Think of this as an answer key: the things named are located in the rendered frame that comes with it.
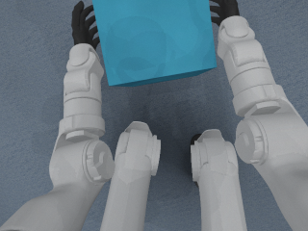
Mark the robot right foot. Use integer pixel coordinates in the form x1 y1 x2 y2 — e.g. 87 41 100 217
190 134 202 188

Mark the robot right upper arm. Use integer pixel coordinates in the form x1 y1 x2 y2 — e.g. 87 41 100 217
234 112 308 231

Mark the robot right hand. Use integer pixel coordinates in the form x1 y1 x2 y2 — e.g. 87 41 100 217
209 0 240 26

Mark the robot left forearm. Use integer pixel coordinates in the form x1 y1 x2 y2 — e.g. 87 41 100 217
49 43 106 177

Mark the carton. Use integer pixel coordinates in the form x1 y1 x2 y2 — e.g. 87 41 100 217
91 0 217 87

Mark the robot right thigh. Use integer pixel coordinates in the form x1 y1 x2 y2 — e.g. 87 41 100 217
191 137 247 231

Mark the robot left upper arm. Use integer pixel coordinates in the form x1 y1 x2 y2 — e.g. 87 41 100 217
0 139 116 231

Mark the robot right forearm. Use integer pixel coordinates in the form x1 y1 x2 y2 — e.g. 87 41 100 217
217 15 308 128

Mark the robot left hand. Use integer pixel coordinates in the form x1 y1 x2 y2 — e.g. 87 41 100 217
71 0 100 52

